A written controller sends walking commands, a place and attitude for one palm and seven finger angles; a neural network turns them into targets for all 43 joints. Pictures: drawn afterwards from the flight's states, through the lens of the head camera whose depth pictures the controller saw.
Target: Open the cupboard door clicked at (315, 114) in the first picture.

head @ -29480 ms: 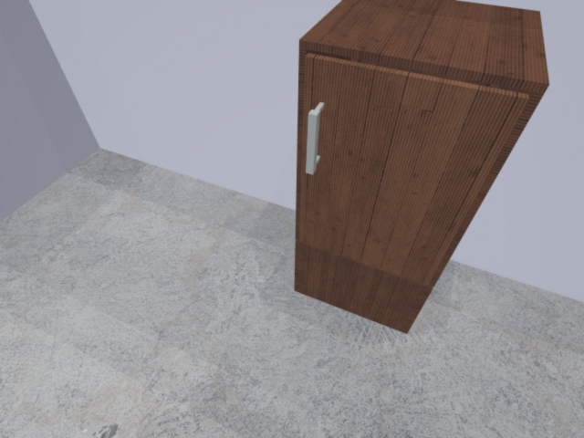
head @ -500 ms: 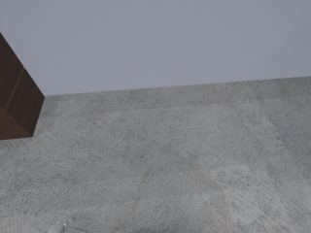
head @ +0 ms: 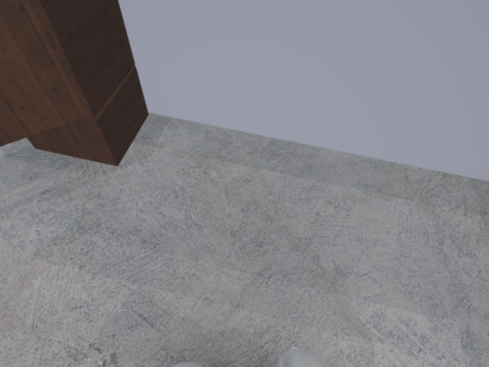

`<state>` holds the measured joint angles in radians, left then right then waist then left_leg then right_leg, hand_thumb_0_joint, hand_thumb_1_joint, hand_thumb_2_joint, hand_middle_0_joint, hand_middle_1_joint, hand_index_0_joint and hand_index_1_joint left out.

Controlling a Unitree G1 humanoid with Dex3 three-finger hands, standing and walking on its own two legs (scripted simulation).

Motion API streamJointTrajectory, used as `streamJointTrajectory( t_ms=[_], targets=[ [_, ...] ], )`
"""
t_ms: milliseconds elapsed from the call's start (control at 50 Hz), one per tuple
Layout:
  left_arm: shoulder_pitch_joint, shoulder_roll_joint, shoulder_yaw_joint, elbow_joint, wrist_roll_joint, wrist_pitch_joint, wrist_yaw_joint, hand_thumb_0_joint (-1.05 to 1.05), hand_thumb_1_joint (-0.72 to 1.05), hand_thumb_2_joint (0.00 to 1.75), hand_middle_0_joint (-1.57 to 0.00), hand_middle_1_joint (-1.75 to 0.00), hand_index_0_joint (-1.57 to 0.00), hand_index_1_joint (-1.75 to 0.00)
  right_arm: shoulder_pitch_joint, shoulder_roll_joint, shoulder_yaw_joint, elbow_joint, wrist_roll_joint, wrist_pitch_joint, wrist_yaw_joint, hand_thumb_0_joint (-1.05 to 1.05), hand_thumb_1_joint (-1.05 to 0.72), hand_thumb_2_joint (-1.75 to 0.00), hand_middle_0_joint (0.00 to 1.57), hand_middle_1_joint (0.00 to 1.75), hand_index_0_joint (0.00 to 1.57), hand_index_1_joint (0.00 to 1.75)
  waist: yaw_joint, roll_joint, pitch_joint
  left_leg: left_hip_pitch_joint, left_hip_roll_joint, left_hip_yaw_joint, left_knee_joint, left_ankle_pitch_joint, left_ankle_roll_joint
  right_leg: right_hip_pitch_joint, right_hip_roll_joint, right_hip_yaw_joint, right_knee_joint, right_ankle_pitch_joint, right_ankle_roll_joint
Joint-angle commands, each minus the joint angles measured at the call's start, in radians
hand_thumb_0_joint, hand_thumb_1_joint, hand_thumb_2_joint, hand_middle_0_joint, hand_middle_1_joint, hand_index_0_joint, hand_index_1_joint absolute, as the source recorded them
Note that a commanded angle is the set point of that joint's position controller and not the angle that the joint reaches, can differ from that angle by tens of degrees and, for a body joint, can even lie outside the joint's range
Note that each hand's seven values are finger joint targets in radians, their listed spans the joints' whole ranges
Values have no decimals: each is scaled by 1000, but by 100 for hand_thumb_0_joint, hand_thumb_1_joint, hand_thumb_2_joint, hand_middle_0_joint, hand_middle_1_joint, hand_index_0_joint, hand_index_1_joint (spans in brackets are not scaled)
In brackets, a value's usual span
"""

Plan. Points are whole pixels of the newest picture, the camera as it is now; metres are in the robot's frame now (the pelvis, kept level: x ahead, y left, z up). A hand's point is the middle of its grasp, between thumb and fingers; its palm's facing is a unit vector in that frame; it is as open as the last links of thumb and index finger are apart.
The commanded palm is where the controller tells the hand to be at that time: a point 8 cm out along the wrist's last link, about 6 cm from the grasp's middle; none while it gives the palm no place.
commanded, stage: turn to face it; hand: left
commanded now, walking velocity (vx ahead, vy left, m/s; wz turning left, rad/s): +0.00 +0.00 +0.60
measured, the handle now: out of the picture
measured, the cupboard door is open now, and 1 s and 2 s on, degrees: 47 47 47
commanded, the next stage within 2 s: take the last steps up to it in 0.90 s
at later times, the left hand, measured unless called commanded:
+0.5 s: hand out of the picture +0.01 +0.20 -0.19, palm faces +0.33 -0.92 -0.22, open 7.4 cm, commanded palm none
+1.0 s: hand out of the picture -0.02 +0.14 -0.17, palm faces +0.51 -0.83 -0.20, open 7.4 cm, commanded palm none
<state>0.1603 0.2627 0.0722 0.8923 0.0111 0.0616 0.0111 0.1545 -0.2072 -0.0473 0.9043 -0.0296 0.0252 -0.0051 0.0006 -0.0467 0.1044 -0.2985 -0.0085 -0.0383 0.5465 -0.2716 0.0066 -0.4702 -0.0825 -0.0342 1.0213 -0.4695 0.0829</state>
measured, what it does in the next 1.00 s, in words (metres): steps on the spot, turning left: right foot, then left foot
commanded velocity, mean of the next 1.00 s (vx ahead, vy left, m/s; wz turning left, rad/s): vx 0.01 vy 0.00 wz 0.43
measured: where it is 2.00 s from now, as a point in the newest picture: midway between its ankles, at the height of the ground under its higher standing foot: (183, 354)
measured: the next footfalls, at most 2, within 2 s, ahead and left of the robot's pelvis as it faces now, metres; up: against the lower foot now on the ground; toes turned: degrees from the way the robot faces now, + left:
right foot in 0.14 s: +0.06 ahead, -0.16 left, +0.00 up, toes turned +2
left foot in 0.42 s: +0.02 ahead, +0.11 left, +0.00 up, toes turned +20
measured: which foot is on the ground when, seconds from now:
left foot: down 0.00-0.14, up 0.16-0.40, down 0.42-0.74, up 0.76-1.00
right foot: up 0.00-0.12, down 0.14-0.42, up 0.44-0.72, down 0.74-1.00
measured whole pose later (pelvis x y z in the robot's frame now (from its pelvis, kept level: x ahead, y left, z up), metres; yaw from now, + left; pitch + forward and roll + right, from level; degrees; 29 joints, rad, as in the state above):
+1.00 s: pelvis +0.03 -0.04 +0.01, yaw +30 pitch +0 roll +1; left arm 0.25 0.19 0.03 0.93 0.03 0.00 0.02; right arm 0.13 -0.21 -0.06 0.97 -0.01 0.06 0.01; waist 0.01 -0.05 0.08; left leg -0.35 -0.01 0.03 0.79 -0.45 -0.04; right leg -0.21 -0.10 -0.12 0.50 -0.29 0.02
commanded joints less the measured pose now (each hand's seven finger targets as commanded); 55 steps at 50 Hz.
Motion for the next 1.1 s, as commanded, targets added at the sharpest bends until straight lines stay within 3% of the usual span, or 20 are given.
streamJointTrajectory(
  t_ms=[0,80,120,220,300,360,380,400,420,540,680,700,720,740,800,920,980,1000,1040,1080],
  targets=[
    [-6,54,10,-97,-4,-32,-2,0,90,90,-20,-30,-20,-30,13,-233,-66,-58,0,-5,-10,0,-90,-90,20,30,20,30,-19,200,-153,100,221,-224,-149,431,144,82,39,-3,-202,21,-4],
    [133,101,26,-72,-1,-55,6,0,90,90,-20,-30,-20,-30,-52,-201,-69,-84,15,8,-1,0,-90,-90,20,30,20,30,51,118,-156,-123,118,-214,-11,177,59,414,20,19,-608,238,-27],
    [147,236,45,-84,20,-63,17,0,90,90,-20,-30,-20,-30,-60,-135,-62,-121,18,10,16,0,-90,-90,20,30,20,30,70,-251,-135,-292,-51,6,454,-357,-41,386,-417,410,-794,247,-223],
    [-8,123,16,-119,18,-65,23,0,90,90,-20,-30,-20,-30,-36,-103,-54,-74,16,31,37,0,-90,-90,20,30,20,30,-18,-199,-89,-208,45,40,560,-203,-63,259,-249,49,-692,491,-196],
    [81,165,33,-78,22,-66,19,0,90,90,-20,-30,-20,-30,-84,-72,-36,-85,22,14,42,0,-90,-90,20,30,20,30,35,-140,-124,-124,17,124,231,-209,-61,378,-275,7,-595,646,-191],
    [91,175,39,-68,6,-57,9,0,90,90,-20,-30,-20,-30,1,-108,-39,-68,19,2,37,0,-90,-90,20,30,20,30,-7,-90,-170,76,1,133,-71,29,-39,316,-245,-74,-430,619,-106],
    [90,144,36,-88,-2,-52,4,0,90,90,-20,-30,-20,-30,54,-185,-57,-62,14,-8,34,0,-90,-90,20,30,20,30,-39,65,-217,245,124,-25,-135,244,18,157,-189,-130,-270,453,-44],
    [56,71,10,-130,-6,-48,-2,0,90,90,-20,-30,-20,-30,126,-288,-85,-59,7,-9,27,0,-90,-90,20,30,20,30,-78,342,-223,359,391,-365,-154,619,165,-106,-54,-141,-52,-148,25],
    [-16,80,6,-161,3,-39,5,0,90,90,-20,-30,-20,-30,195,-327,-90,-36,2,-3,16,0,-90,-90,20,30,20,30,-114,247,-225,291,458,-400,-157,561,252,-119,-45,-31,77,-210,3],
    [8,53,10,-81,-3,-28,-3,0,90,90,-20,-30,-20,-30,33,-214,-51,-53,1,-17,-16,0,-90,-90,20,30,20,30,-19,208,-170,164,249,-172,-155,521,156,-32,-11,18,13,10,-2],
    [136,56,11,-41,-4,-48,2,0,90,90,-20,-30,-20,-30,-29,-198,-54,-59,10,4,-6,0,-90,-90,20,30,20,30,36,164,-155,-44,167,-180,-67,261,90,350,54,-36,-530,232,-27],
    [165,114,22,-38,7,-60,9,0,90,90,-20,-30,-20,-30,-24,-153,-50,-65,19,4,1,0,-90,-90,20,30,20,30,50,20,-159,-153,82,-114,51,89,33,448,-69,107,-663,241,-62],
    [166,199,37,-38,19,-66,14,0,90,90,-20,-30,-20,-30,-16,-89,-39,-84,22,4,8,0,-90,-90,20,30,20,30,50,-250,-135,-270,-58,37,278,-246,-36,457,-322,362,-758,314,-175],
    [163,215,29,-54,16,-63,13,0,90,90,-20,-30,-20,-30,-35,-116,-41,-93,18,10,14,0,-90,-90,20,30,20,30,64,-187,-130,-222,-30,-8,474,-345,-25,321,-394,373,-774,309,-250],
    [56,116,11,-63,11,-68,20,0,90,90,-20,-30,-20,-30,-29,-111,-50,-41,16,25,17,0,-90,-90,20,30,20,30,0,-194,-69,-244,23,-20,657,-200,-39,260,-257,191,-722,456,-221],
    [136,135,19,-11,22,-77,19,0,90,90,-20,-30,-20,-30,-68,-44,-22,-21,24,10,20,0,-90,-90,20,30,20,30,41,-151,-112,-116,-1,88,245,-221,-50,387,-236,81,-646,692,-219],
    [134,133,19,17,7,-73,17,0,90,90,-20,-30,-20,-30,7,-49,-11,14,23,-7,11,0,-90,-90,20,30,20,30,6,-123,-147,55,-11,101,-54,-11,-39,360,-200,40,-548,676,-162],
    [123,114,16,20,1,-70,13,0,90,90,-20,-30,-20,-30,37,-77,-16,30,21,-15,12,0,-90,-90,20,30,20,30,-8,-49,-154,160,19,71,-149,93,-23,281,-176,11,-498,527,-114],
    [104,28,2,-29,-4,-56,0,0,90,90,-20,-30,-20,-30,119,-237,-47,27,-2,-17,3,0,-90,-90,20,30,20,30,-46,335,-172,293,360,-330,-234,245,173,-15,-3,-111,-206,-131,-22],
    [-40,30,2,-53,11,-48,-7,0,90,90,-20,-30,-20,-30,177,-224,-46,52,-7,-23,-18,0,-90,-90,20,30,20,30,-82,321,-110,265,337,-384,-266,133,247,-165,7,-16,45,-130,-42]
  ],
)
